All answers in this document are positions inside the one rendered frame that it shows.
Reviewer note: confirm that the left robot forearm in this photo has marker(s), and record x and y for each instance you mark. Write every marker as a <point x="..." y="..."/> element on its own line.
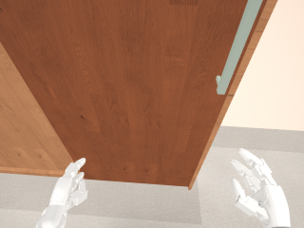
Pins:
<point x="54" y="216"/>

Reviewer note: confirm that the right robot hand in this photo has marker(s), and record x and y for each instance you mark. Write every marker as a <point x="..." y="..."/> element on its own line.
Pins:
<point x="275" y="210"/>

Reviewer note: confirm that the handle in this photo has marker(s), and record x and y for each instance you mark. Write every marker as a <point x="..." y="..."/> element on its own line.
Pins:
<point x="243" y="31"/>

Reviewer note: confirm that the left robot hand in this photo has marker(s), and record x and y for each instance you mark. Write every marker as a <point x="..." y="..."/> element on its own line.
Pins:
<point x="63" y="192"/>

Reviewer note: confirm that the wardrobe door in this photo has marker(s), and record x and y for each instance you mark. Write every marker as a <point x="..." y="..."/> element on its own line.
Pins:
<point x="27" y="139"/>
<point x="129" y="85"/>

